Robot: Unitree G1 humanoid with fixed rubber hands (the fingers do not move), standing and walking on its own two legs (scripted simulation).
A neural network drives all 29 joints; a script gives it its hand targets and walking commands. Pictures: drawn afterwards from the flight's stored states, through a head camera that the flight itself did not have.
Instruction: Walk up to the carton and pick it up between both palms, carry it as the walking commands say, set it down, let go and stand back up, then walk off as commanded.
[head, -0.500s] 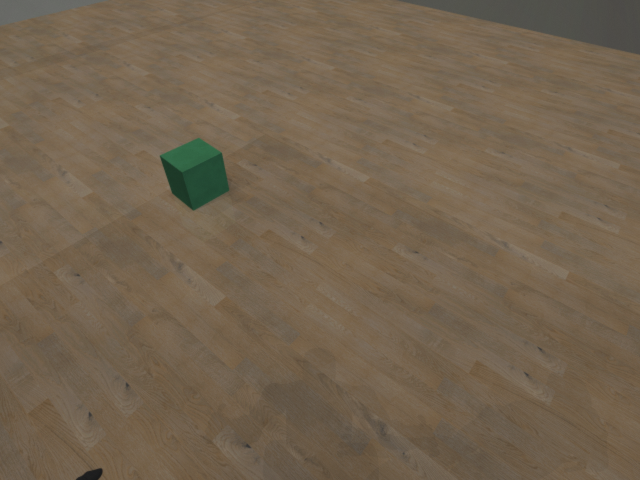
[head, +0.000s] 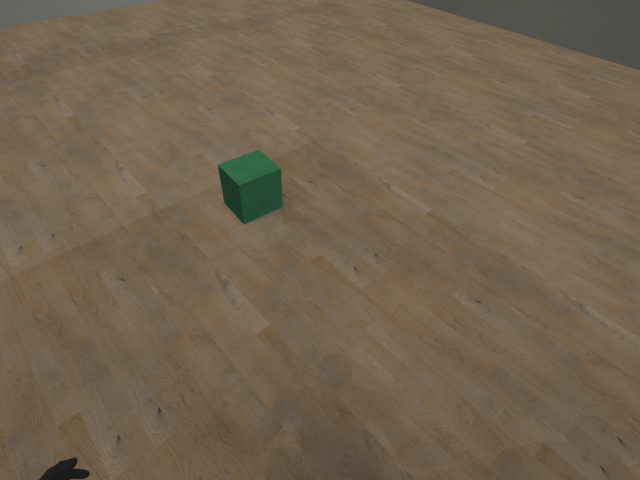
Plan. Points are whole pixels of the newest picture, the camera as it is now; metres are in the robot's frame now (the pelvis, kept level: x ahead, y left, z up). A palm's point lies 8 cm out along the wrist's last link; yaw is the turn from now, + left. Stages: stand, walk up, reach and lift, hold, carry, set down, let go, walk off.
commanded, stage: walk up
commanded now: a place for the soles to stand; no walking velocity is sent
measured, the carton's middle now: (251, 186) +1.50 +0.24 -0.66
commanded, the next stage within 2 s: none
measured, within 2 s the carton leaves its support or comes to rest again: neither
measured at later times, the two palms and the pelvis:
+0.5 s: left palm out of the picture +0.17 +0.39 -0.08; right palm (444, 268) +0.50 -0.24 -0.06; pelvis +0.24 +0.03 -0.01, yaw +10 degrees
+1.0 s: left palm (89, 251) +0.54 +0.40 -0.06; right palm (446, 250) +0.58 -0.28 -0.10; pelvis +0.46 +0.05 -0.01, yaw +10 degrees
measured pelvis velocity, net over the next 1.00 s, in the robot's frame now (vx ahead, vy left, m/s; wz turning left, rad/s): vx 0.46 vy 0.05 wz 0.18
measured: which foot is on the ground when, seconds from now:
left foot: down 0.00-0.10, up 0.12-0.46, down 0.48-0.88, up 0.90-1.00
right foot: up 0.00-0.08, down 0.10-0.50, up 0.52-0.86, down 0.88-1.00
